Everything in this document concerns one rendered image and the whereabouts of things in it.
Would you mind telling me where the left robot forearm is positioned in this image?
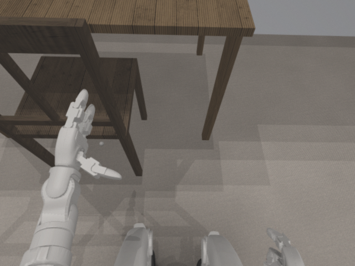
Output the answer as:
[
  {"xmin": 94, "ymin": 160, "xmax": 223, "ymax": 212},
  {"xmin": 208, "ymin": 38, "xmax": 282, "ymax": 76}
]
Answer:
[{"xmin": 20, "ymin": 165, "xmax": 81, "ymax": 266}]

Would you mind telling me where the robot left hand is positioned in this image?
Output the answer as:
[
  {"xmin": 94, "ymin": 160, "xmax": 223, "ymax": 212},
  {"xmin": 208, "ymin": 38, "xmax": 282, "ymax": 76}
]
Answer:
[{"xmin": 55, "ymin": 89, "xmax": 122, "ymax": 180}]

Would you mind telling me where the table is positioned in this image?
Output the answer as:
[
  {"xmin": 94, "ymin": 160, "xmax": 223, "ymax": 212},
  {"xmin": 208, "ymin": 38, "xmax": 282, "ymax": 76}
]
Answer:
[{"xmin": 0, "ymin": 0, "xmax": 255, "ymax": 140}]

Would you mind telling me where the left robot thigh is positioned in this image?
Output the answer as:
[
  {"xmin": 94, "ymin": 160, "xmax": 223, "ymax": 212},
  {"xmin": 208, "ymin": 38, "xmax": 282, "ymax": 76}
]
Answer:
[{"xmin": 114, "ymin": 227, "xmax": 153, "ymax": 266}]

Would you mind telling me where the right robot thigh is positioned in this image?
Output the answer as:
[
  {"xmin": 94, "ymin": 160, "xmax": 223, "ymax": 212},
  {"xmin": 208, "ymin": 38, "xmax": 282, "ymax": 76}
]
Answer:
[{"xmin": 201, "ymin": 235, "xmax": 243, "ymax": 266}]

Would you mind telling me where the chair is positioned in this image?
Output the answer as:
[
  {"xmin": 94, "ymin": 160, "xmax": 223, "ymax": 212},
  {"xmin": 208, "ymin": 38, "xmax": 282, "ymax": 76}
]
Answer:
[{"xmin": 0, "ymin": 17, "xmax": 147, "ymax": 176}]

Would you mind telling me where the robot right hand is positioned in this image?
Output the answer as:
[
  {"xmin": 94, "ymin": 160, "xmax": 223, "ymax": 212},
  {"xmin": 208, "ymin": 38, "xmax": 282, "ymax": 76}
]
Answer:
[{"xmin": 263, "ymin": 228, "xmax": 305, "ymax": 266}]

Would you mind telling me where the robot thigh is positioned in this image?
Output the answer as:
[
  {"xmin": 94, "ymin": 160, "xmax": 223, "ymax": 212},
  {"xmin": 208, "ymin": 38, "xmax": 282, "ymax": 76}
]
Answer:
[
  {"xmin": 201, "ymin": 235, "xmax": 243, "ymax": 266},
  {"xmin": 114, "ymin": 227, "xmax": 153, "ymax": 266}
]

